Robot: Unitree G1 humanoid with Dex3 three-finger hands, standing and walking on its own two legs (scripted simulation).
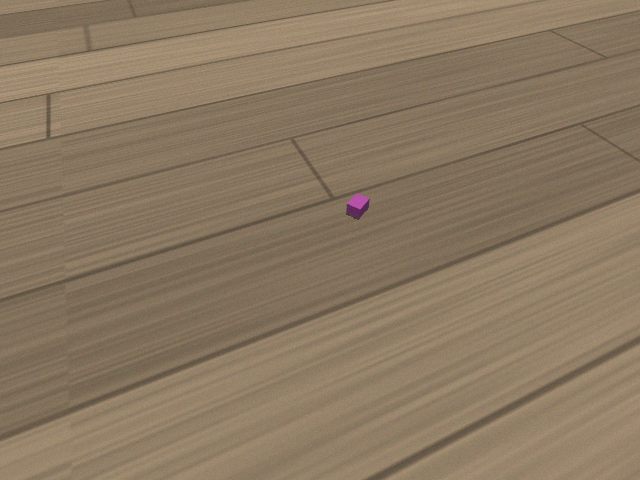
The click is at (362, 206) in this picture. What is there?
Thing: small box
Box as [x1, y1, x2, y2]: [346, 193, 369, 217]
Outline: 356,193 347,203 346,212 359,217 368,207 369,198
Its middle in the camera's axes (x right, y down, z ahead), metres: +0.19 -0.19 +1.78
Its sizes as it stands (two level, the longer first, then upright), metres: 0.086 0.068 0.056
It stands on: the floor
